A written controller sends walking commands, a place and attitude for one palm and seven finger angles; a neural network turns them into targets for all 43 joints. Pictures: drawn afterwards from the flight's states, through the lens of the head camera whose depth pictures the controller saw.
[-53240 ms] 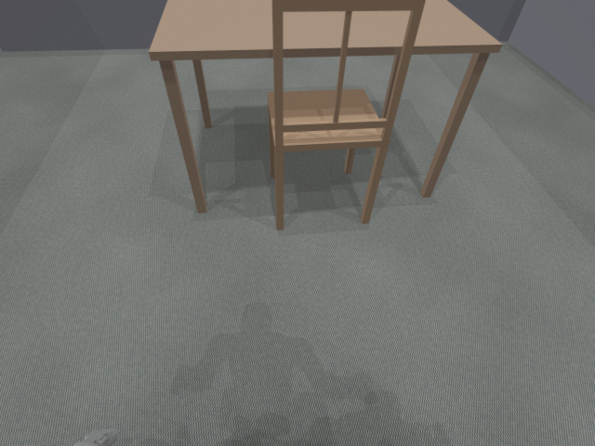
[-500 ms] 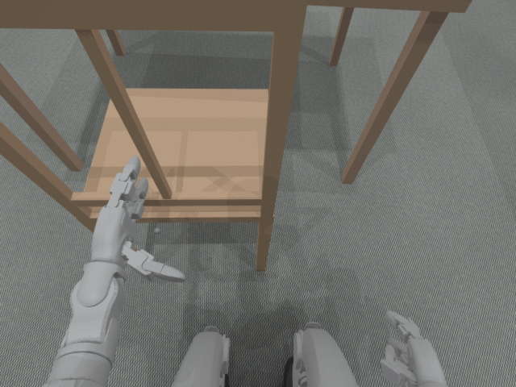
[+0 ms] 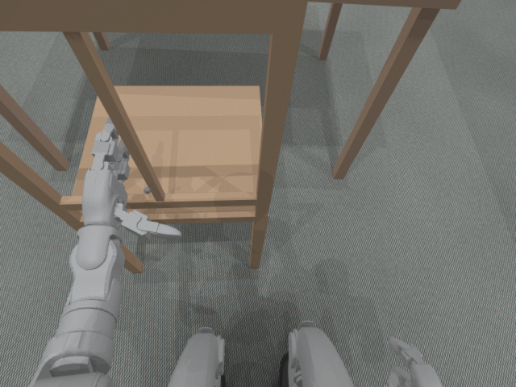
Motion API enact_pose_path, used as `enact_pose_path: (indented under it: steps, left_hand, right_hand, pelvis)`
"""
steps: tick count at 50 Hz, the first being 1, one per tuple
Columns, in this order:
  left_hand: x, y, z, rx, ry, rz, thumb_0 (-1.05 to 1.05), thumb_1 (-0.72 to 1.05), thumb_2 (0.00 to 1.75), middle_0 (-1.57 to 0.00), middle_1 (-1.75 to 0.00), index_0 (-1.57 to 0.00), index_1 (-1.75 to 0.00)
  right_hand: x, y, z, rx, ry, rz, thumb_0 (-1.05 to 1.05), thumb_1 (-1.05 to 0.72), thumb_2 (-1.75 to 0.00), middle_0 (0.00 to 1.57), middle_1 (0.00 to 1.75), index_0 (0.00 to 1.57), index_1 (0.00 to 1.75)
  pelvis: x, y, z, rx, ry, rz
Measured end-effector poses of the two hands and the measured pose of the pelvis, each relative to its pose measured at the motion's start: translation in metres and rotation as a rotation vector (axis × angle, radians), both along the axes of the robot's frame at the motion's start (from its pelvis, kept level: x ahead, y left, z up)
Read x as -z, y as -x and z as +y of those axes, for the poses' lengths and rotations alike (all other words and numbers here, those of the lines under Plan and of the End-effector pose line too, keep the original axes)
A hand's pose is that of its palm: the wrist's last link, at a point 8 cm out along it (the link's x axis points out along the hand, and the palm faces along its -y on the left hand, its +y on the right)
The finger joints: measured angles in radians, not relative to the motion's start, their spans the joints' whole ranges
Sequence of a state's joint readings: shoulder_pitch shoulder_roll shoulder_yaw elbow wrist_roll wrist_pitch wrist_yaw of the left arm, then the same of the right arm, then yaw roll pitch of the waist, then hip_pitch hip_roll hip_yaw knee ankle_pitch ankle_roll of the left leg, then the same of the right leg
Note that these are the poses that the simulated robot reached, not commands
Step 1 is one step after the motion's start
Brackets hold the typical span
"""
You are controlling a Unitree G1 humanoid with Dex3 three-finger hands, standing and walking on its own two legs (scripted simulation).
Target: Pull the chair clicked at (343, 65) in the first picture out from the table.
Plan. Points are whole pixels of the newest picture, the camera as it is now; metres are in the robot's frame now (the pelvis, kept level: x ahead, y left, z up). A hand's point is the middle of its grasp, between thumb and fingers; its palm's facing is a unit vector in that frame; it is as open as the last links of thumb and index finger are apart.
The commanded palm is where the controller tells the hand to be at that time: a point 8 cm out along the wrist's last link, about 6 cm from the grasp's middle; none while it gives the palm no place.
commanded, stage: push the fingers through the gap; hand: left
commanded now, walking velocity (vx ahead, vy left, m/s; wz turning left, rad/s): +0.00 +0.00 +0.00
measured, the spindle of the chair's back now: (132, 142) +0.45 +0.19 +0.08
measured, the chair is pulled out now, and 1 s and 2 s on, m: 0.25 0.25 0.25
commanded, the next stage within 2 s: hook a spindle and tug to test in 0.70 s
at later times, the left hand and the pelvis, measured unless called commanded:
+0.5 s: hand (157, 176) +0.43 +0.16 +0.02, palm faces +0.04 -1.00 -0.04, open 16.9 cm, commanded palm +0.40 +0.21 +0.02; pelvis +0.00 +0.00 +0.00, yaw -1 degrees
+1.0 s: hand (160, 175) +0.43 +0.16 +0.02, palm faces +0.06 -1.00 -0.05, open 16.6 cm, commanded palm +0.40 +0.21 +0.02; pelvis +0.00 -0.01 +0.00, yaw +0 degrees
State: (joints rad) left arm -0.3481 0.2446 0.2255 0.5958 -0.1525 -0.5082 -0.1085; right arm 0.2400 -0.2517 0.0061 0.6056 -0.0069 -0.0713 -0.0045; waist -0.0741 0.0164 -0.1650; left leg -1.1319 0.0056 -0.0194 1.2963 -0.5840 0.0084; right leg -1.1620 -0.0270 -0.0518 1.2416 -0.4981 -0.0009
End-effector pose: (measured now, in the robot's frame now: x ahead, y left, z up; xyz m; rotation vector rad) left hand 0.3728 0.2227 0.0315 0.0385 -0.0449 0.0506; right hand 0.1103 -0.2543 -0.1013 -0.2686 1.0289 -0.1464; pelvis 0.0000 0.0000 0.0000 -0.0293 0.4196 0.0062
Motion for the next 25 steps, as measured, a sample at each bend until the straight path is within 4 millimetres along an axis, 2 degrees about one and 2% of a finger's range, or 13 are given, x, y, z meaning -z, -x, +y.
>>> enact_pose_path:
  steps: [7,14,19,25]
  left_hand:
    - [0.017,-0.017,-0.001,0.016,0.000,0.095,-0.01,-0.50,0.30,-0.06,-0.08,-0.06,-0.08]
    - [0.005,-0.023,-0.002,-0.009,0.000,0.029,-0.01,-0.50,0.30,-0.06,-0.08,-0.06,-0.08]
    - [0.006,-0.036,0.000,-0.010,-0.013,0.044,-0.01,-0.50,0.30,-0.06,-0.08,-0.06,-0.08]
    - [0.009,-0.031,-0.007,0.013,0.000,0.068,-0.01,-0.50,0.30,-0.06,-0.08,-0.06,-0.08]
  right_hand:
    - [0.003,0.007,0.001,0.023,-0.011,0.031,0.01,-0.90,-0.90,0.20,0.30,0.20,0.30]
    - [0.003,0.015,0.002,0.028,-0.012,0.066,0.01,-0.90,-0.90,0.20,0.30,0.20,0.30]
    - [0.005,0.020,-0.001,0.032,-0.010,0.092,0.01,-0.90,-0.90,0.20,0.30,0.20,0.30]
    - [0.003,0.025,-0.004,0.053,-0.018,0.103,0.01,-0.90,-0.90,0.20,0.30,0.20,0.30]
  pelvis:
    - [0.001,0.000,0.001,0.005,0.001,0.010]
    - [-0.002,-0.002,0.002,0.009,-0.001,0.011]
    - [0.000,-0.002,0.000,0.005,0.001,0.018]
    - [-0.003,-0.003,0.000,0.014,-0.001,0.016]
